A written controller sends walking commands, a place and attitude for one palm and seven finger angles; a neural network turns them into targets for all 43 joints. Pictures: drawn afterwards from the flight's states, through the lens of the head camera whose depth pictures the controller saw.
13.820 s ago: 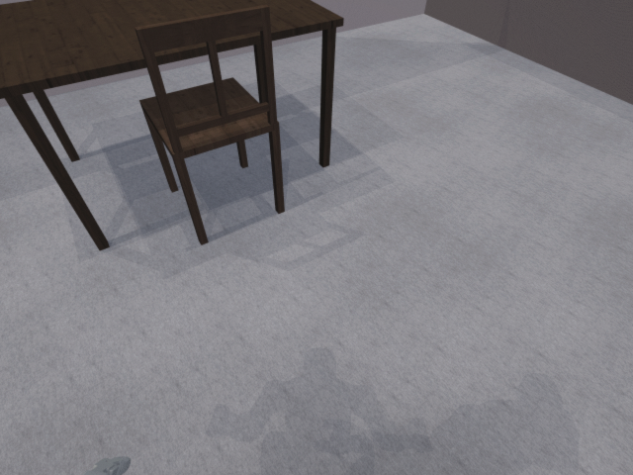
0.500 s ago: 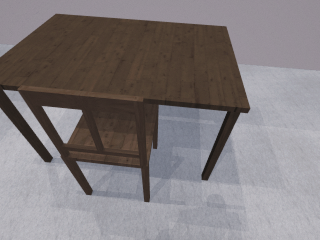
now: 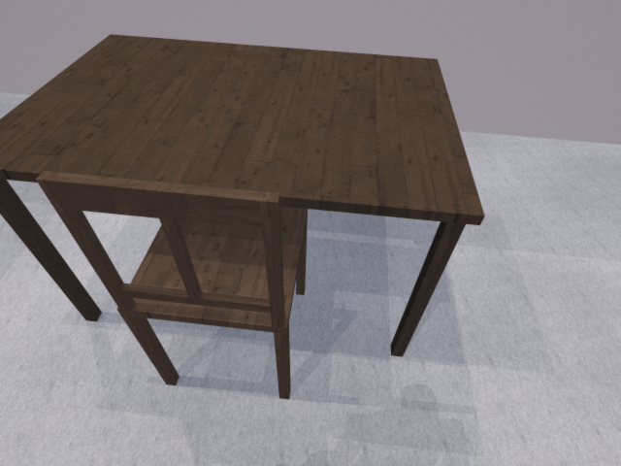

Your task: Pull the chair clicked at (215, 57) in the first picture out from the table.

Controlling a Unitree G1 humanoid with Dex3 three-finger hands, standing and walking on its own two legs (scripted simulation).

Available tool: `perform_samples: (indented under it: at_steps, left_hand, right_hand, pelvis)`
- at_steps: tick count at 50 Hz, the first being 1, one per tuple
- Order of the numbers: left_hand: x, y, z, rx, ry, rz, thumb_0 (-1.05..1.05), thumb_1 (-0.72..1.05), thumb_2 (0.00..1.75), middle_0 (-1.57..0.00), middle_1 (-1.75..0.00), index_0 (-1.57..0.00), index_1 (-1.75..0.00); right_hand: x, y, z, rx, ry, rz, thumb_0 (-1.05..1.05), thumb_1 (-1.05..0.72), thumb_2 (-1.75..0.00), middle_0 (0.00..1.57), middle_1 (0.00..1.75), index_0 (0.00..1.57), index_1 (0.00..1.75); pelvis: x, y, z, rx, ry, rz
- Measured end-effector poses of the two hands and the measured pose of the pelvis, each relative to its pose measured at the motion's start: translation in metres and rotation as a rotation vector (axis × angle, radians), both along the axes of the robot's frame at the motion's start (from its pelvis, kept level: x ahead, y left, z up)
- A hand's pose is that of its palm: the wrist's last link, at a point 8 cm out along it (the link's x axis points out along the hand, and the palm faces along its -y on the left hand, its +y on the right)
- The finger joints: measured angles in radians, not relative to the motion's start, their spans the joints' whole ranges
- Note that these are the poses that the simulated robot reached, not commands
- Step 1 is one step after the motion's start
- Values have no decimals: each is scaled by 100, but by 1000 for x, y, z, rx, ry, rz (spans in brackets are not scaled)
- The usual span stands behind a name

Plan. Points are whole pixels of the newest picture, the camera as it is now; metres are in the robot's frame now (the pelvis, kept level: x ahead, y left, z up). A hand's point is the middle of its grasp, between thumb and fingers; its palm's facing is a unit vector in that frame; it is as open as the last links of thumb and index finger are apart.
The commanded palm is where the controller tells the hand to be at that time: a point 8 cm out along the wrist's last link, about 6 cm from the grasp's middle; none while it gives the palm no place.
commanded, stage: shuffle to correct the standing spot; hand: left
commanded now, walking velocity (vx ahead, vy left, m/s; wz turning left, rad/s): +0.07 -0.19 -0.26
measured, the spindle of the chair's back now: (183, 259) +0.49 +0.28 -0.11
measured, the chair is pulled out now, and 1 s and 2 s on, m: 0.00 0.00 0.00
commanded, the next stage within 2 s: come to a stop and stand still in 0.24 s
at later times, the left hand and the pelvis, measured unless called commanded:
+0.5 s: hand out of the picture -0.03 +0.09 -0.18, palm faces +0.08 -0.98 -0.21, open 7.4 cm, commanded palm none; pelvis +0.02 -0.07 -0.01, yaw +0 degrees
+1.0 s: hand out of the picture +0.00 +0.05 -0.19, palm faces +0.06 -0.97 -0.24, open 7.4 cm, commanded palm none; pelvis +0.00 -0.13 -0.02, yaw +1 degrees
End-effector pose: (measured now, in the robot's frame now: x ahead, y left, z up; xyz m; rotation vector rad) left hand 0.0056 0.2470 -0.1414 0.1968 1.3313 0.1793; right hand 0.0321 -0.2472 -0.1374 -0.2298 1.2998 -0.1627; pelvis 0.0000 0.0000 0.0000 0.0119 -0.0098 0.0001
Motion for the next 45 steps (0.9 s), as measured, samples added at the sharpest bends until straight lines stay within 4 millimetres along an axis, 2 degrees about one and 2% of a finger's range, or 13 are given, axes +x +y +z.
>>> perform_samples:
  at_steps: [5,11,14,18,21,26,32,35,39,43,45]
  left_hand:
    - [-7,-12,-6,-29,32,7,0,91,90,-20,-30,-20,-30]
    - [-24,-37,-15,-75,103,17,0,91,90,-20,-30,-20,-30]
    - [-32,-50,-15,-78,142,20,0,91,90,-20,-30,-20,-30]
    - [-37,-68,-12,-61,167,29,0,91,90,-20,-30,-20,-30]
    - [-39,-83,-9,-43,156,60,0,91,90,-20,-30,-20,-30]
    - [-44,-114,-5,-49,155,98,0,91,90,-20,-30,-20,-30]
    - [-45,-140,-1,-81,175,127,0,91,90,-20,-30,-20,-30]
    - [-35,-140,-6,-89,164,129,0,90,90,-20,-30,-20,-30]
    - [-14,-127,-19,-43,98,99,0,90,90,-20,-30,-20,-30]
    - [0,-124,-14,10,8,90,0,91,90,-20,-30,-20,-30]
    - [0,-128,-18,30,-19,78,0,91,90,-20,-30,-20,-30]
  right_hand:
    - [-6,9,-4,20,10,-16,1,-91,-90,19,30,20,30]
    - [-30,14,-14,50,74,-59,1,-91,-90,20,30,20,30]
    - [-47,7,-20,59,116,-89,1,-90,-90,20,30,21,30]
    - [-67,-14,-28,68,175,-121,1,-90,-90,20,30,21,30]
    - [-73,-32,-28,65,226,-120,1,-90,-90,20,30,21,30]
    - [-57,-54,-21,50,234,-94,1,-91,-90,20,30,20,30]
    - [-24,-66,-14,43,142,-104,1,-91,-90,19,30,20,30]
    - [-20,-71,-10,20,70,-123,1,-91,-90,19,30,20,30]
    - [-22,-77,-23,31,63,-103,0,-91,-90,19,30,20,30]
    - [-5,-83,-33,67,56,-18,1,-91,-90,19,30,20,30]
    - [2,-96,-39,64,39,-13,2,-94,-90,20,30,21,30]
  pelvis:
    - [3,-2,-2,1,-4,-6]
    - [5,-13,-7,20,6,-13]
    - [4,-23,-11,32,14,-26]
    - [6,-43,-15,26,15,-30]
    - [12,-59,-14,13,18,-6]
    - [19,-77,-8,19,15,4]
    - [23,-87,-1,17,-8,10]
    - [20,-89,-2,-17,-18,-3]
    - [9,-97,-17,3,-10,-15]
    - [2,-109,-22,9,14,9]
    - [1,-119,-28,27,25,13]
